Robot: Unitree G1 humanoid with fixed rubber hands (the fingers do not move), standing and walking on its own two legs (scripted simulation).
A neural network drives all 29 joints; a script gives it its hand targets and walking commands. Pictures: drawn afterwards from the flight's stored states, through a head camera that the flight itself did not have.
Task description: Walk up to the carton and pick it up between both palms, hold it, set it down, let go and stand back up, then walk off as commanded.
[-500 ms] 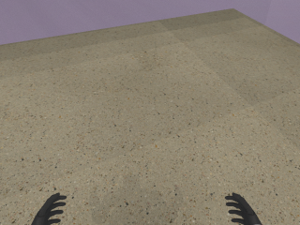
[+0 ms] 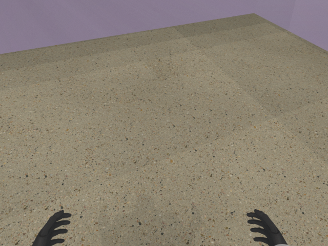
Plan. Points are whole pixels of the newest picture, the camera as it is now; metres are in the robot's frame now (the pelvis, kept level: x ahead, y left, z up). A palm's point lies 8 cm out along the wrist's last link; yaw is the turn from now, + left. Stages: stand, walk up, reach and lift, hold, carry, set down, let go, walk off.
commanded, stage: stand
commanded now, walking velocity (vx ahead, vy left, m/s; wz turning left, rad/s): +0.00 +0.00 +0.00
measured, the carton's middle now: out of the picture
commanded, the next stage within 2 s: walk up in 1.32 s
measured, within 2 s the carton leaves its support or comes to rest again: neither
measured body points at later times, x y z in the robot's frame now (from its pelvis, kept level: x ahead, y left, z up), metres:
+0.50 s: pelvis -0.02 +0.00 +0.00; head -0.03 +0.00 +0.45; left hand +0.14 +0.28 -0.06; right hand +0.14 -0.27 -0.07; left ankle -0.01 +0.12 -0.72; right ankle -0.01 -0.13 -0.72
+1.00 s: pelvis -0.03 +0.00 +0.00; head -0.04 +0.00 +0.45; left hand +0.14 +0.29 -0.06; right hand +0.14 -0.27 -0.08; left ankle -0.01 +0.12 -0.72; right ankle -0.01 -0.13 -0.72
